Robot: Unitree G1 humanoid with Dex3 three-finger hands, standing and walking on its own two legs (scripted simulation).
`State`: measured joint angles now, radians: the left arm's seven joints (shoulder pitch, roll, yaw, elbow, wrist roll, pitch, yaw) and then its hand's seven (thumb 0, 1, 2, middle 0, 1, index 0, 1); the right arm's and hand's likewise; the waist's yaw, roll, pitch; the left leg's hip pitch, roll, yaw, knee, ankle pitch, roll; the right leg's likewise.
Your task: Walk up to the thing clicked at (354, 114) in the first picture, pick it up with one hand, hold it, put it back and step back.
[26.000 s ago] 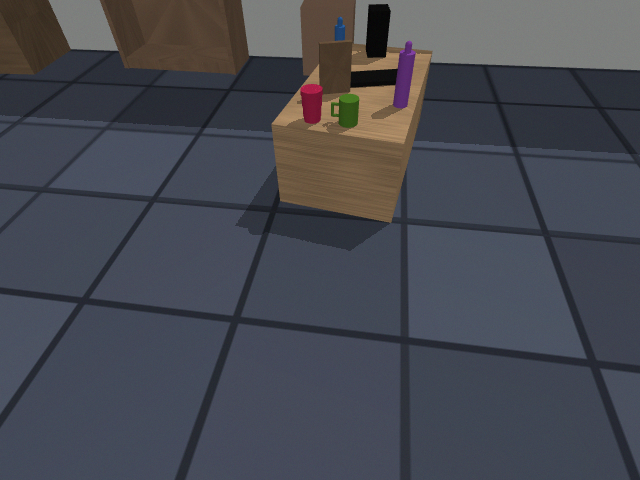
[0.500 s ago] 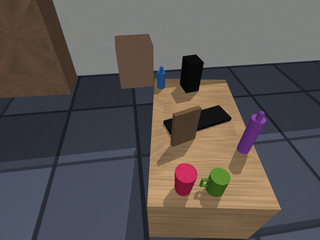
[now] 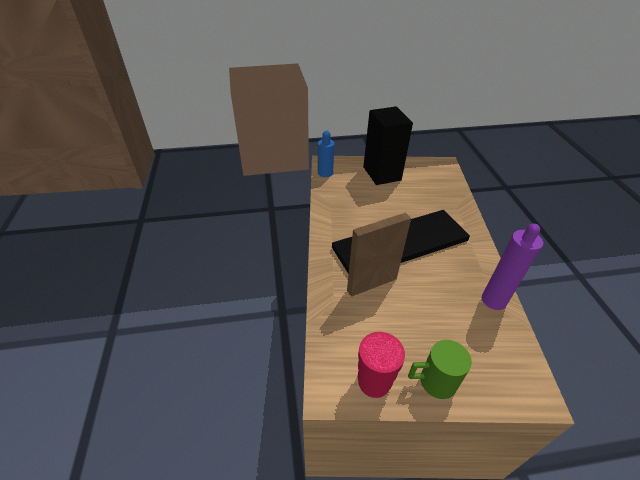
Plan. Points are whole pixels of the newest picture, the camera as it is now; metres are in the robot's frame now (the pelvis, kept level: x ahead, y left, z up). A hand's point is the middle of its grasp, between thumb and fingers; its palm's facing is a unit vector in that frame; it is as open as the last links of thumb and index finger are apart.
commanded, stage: stand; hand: right
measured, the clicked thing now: (436, 370) +0.44 -0.23 -0.30
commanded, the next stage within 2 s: none
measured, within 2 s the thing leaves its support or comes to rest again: neither
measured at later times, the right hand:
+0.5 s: hand out of the picture +0.08 -0.25 -0.16, palm faces -0.05 +0.93 -0.36, open 7.6 cm
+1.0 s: hand out of the picture +0.08 -0.25 -0.16, palm faces -0.05 +0.94 -0.35, open 7.4 cm
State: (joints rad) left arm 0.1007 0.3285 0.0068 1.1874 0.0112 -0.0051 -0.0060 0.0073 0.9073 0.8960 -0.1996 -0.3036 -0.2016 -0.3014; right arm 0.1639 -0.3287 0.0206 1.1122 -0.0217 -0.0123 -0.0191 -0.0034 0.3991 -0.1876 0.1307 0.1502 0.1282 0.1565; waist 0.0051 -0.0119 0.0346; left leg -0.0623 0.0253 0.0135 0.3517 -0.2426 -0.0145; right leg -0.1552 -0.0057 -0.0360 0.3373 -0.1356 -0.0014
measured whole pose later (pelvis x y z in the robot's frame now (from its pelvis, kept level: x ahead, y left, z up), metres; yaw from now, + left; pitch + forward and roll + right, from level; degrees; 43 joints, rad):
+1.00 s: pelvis +0.01 +0.00 +0.00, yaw +1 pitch -2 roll +0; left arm 0.09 0.34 0.01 1.17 0.01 -0.01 -0.01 0.01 0.91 0.89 -0.20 -0.30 -0.20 -0.30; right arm 0.14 -0.34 0.01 1.13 -0.02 -0.01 -0.01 0.00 -0.91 -0.90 0.21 0.30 0.20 0.30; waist 0.00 0.00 0.04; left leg -0.04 0.02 0.00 0.30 -0.22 -0.01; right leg -0.14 -0.01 -0.05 0.31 -0.14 0.00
